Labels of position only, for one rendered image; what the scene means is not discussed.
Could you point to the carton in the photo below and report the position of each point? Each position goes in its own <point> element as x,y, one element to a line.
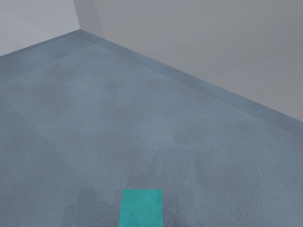
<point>141,208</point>

